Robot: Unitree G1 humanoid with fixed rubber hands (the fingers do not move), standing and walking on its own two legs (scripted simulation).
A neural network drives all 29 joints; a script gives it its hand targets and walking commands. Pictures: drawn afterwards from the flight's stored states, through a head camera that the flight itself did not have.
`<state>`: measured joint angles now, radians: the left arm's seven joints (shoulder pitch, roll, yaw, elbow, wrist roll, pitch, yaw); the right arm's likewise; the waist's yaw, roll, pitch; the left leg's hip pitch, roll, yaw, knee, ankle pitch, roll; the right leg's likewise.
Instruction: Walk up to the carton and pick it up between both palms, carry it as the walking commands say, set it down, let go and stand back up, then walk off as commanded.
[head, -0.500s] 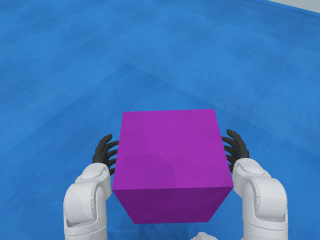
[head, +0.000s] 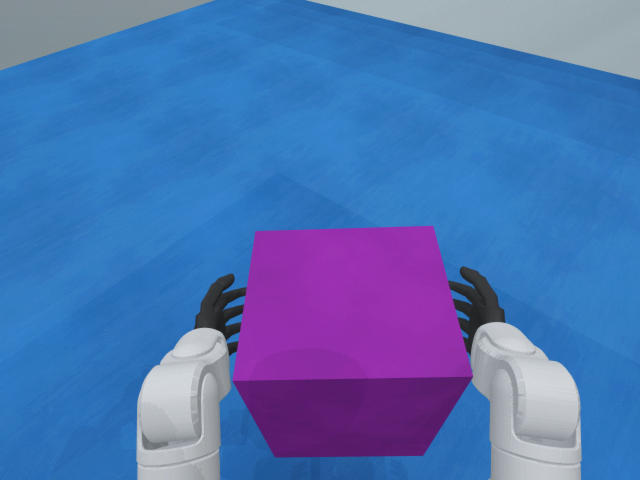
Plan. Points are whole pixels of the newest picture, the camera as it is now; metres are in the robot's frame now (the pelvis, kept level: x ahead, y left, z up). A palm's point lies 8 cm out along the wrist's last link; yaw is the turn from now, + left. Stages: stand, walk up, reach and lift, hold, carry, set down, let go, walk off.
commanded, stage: carry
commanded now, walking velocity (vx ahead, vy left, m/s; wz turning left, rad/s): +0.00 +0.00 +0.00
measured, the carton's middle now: (346, 353) +0.29 -0.01 +0.00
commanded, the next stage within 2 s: hold in 1.84 s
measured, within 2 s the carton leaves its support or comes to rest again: neither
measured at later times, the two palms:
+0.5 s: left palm (217, 326) +0.29 +0.14 +0.08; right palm (480, 324) +0.28 -0.16 +0.09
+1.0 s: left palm (195, 350) +0.26 +0.16 +0.08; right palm (470, 341) +0.26 -0.14 +0.09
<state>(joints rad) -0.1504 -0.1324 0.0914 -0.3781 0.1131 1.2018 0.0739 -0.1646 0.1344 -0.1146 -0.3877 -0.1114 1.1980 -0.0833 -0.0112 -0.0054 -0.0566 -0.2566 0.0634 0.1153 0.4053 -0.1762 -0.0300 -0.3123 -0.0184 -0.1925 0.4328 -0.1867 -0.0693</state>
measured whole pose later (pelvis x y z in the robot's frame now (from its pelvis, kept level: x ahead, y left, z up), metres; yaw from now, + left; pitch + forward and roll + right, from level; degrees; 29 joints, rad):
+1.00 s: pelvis -0.01 +0.02 +0.00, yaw -2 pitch +3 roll +1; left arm -0.17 -0.13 0.11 -0.30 0.13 1.22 0.08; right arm -0.19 0.14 -0.13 -0.28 -0.13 1.21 -0.07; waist 0.01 -0.03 -0.12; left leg -0.28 0.05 0.15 0.46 -0.23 0.00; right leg -0.35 -0.04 -0.15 0.48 -0.19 -0.05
